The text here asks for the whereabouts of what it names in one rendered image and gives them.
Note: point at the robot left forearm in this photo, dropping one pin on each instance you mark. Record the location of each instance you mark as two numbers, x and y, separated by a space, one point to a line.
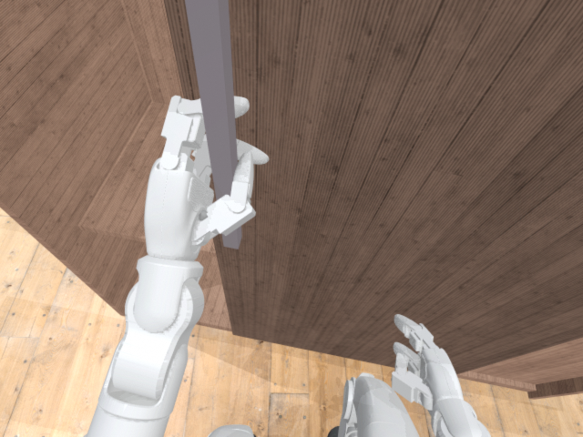
144 376

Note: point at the robot right forearm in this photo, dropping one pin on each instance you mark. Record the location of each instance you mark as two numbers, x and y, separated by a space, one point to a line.
456 418

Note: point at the right robot thigh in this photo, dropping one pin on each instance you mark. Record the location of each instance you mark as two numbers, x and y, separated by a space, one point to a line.
375 409

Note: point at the right robot shin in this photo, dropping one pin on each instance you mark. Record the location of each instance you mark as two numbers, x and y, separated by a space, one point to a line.
346 429

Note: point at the wardrobe door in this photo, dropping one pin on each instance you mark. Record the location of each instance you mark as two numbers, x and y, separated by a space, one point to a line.
560 362
425 159

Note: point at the robot right hand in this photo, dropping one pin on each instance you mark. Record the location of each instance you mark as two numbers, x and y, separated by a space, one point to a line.
431 376

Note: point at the robot left hand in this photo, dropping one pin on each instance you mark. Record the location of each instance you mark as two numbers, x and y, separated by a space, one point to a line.
179 188

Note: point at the handle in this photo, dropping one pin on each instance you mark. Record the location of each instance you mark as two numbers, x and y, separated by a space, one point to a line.
209 27

